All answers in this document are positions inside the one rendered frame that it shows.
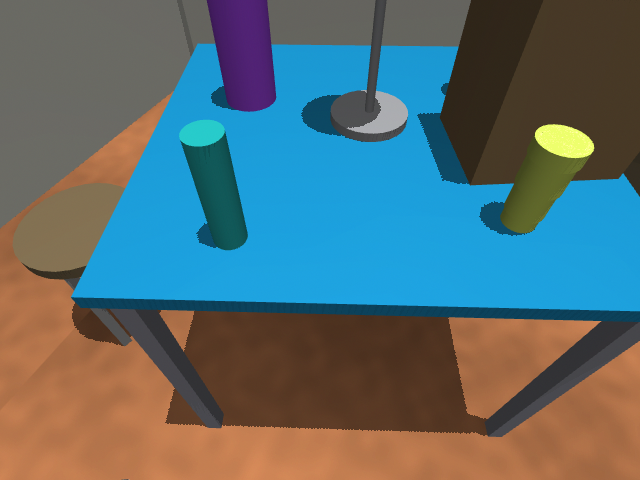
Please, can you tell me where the bookshelf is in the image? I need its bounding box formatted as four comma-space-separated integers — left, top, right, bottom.
623, 152, 640, 196

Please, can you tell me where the stool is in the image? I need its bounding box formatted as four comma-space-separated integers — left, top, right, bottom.
12, 183, 132, 347

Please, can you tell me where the desk lamp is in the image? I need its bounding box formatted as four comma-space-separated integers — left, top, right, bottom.
330, 0, 408, 142

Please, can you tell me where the table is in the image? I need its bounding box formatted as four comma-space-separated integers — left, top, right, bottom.
71, 44, 640, 437

